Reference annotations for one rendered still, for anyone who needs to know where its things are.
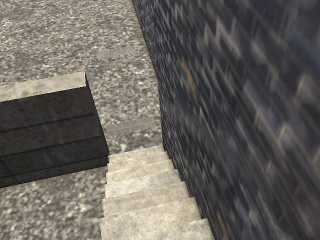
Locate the stairs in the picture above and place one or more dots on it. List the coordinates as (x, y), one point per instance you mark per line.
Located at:
(145, 199)

